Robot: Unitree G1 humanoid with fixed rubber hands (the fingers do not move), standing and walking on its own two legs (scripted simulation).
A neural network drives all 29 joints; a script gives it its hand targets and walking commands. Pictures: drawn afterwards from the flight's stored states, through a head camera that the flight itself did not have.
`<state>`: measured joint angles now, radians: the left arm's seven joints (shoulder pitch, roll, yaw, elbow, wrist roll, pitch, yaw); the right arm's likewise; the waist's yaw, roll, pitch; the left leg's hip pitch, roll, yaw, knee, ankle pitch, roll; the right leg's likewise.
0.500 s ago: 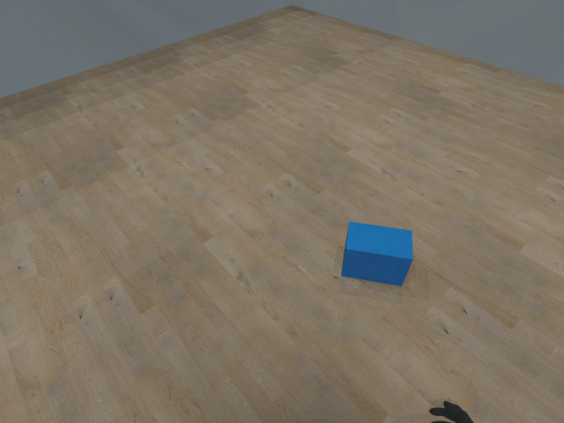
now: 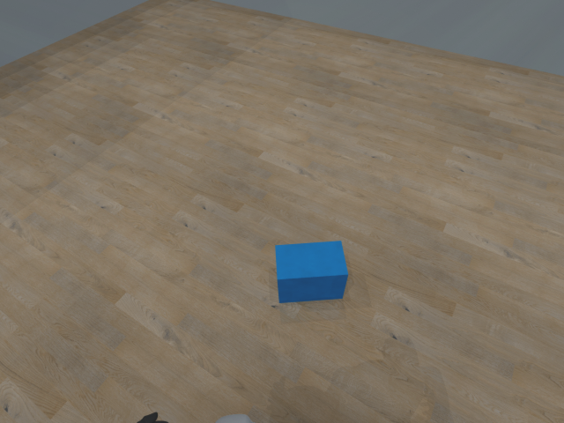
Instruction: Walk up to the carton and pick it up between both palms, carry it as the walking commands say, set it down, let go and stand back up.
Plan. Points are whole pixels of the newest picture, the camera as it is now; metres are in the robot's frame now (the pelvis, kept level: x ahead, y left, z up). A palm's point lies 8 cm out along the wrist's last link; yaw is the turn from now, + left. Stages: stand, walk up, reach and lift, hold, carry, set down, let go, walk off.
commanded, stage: walk up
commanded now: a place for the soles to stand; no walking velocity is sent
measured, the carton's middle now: (309, 272) +0.71 -0.06 -0.66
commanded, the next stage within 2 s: none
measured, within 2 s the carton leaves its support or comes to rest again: neither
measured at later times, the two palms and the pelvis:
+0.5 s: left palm (202, 284) +0.37 +0.18 -0.11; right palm out of the picture +0.12 -0.28 -0.12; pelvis +0.21 -0.04 -0.01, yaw -7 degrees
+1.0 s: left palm (216, 264) +0.41 +0.16 -0.10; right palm (484, 286) +0.36 -0.35 -0.11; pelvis +0.27 -0.08 -0.01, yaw -7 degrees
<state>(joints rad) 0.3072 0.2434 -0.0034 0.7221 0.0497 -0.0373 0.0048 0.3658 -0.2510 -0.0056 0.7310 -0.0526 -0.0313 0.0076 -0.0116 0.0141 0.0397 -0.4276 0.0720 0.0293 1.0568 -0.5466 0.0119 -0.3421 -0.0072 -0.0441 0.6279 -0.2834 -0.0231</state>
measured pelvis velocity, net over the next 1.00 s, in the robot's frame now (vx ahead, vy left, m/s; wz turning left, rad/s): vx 0.27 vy -0.08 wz -0.12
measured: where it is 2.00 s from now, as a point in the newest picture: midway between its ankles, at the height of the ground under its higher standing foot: (317, 400)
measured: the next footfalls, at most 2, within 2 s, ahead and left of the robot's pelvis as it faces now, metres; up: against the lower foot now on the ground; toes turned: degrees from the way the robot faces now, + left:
left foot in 0.12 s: +0.17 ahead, +0.13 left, +0.00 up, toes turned +2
right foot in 0.50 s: +0.31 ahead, -0.18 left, +0.00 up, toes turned -1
